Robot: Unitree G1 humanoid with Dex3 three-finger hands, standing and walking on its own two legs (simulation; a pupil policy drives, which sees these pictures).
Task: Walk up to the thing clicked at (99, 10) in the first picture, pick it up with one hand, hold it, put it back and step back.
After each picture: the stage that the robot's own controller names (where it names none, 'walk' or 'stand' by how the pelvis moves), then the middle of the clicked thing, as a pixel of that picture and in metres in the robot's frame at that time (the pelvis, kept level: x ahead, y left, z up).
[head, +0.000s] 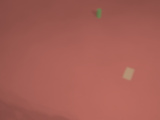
stand; (98, 13) +2.08 -0.17 -0.72
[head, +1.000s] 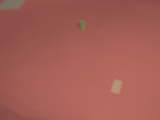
walk; (82, 25) +1.94 +0.20 -0.71
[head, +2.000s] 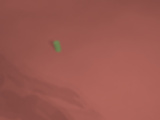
walk; (57, 46) +1.29 +0.42 -0.72
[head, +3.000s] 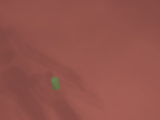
walk; (55, 83) +0.81 +0.32 -0.70
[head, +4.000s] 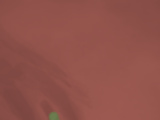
walk; (54, 119) +0.49 +0.23 -0.70
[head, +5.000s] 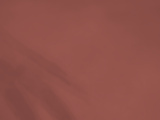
stand; out of the picture +0.33 +0.24 -0.71
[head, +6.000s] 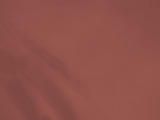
stand; out of the picture +0.35 +0.23 -0.72
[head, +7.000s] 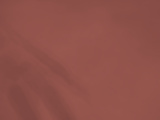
stand; out of the picture +0.32 +0.23 -0.73
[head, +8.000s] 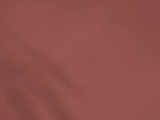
stand; out of the picture +0.32 +0.24 -0.73
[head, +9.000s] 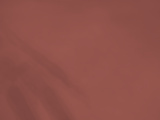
stand; out of the picture +0.32 +0.24 -0.73
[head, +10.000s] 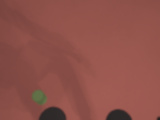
go down; (39, 97) +0.37 +0.25 -0.50
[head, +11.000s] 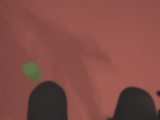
go down; (32, 72) +0.40 +0.28 -0.32
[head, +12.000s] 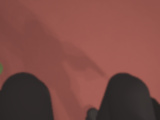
close in; out of the picture +0.37 +0.31 -0.24
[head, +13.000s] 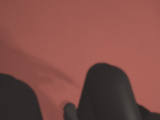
close; out of the picture +0.36 +0.33 -0.20
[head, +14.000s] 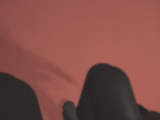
lift; out of the picture +0.35 +0.33 -0.21
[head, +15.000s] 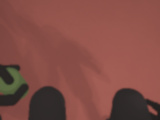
lift; (13, 85) +0.31 +0.25 -0.05
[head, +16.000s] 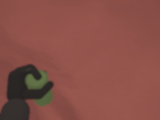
hold; (40, 88) +0.34 +0.17 +0.03
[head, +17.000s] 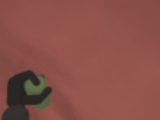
hold; (39, 93) +0.33 +0.18 -0.01
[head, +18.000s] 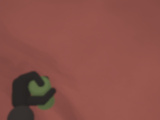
crouch; (42, 93) +0.33 +0.17 -0.01
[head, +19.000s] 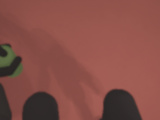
crouch; (8, 62) +0.41 +0.26 -0.10
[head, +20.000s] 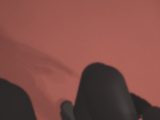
lower; out of the picture +0.37 +0.35 -0.21
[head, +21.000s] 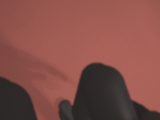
lower; out of the picture +0.37 +0.34 -0.21
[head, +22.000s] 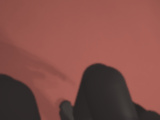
lower; out of the picture +0.37 +0.34 -0.22
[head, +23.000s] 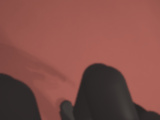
lower; out of the picture +0.36 +0.34 -0.21
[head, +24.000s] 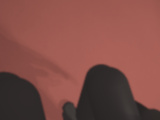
loosen; out of the picture +0.35 +0.32 -0.22
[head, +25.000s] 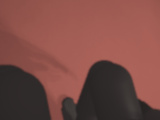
rise; out of the picture +0.36 +0.31 -0.21
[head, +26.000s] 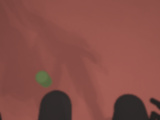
walk; (44, 79) +0.41 +0.26 -0.41
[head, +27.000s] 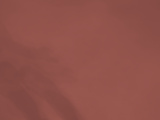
stand; out of the picture +0.34 +0.22 -0.66
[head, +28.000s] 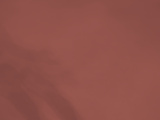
stand; out of the picture +0.35 +0.23 -0.67
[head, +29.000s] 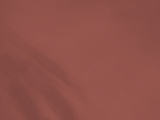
stand; out of the picture +0.35 +0.22 -0.71
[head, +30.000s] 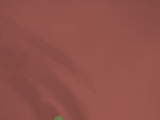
walk; out of the picture +0.40 +0.22 -0.70
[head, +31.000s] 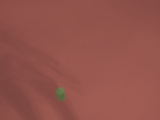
walk; (60, 94) +0.58 +0.18 -0.70
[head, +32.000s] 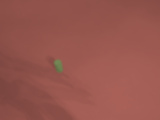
walk; (58, 66) +0.90 +0.31 -0.69
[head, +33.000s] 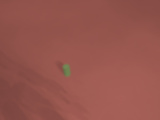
stand; (66, 70) +0.99 +0.22 -0.72
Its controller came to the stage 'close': yes
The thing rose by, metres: 0.71
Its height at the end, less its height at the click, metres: +0.00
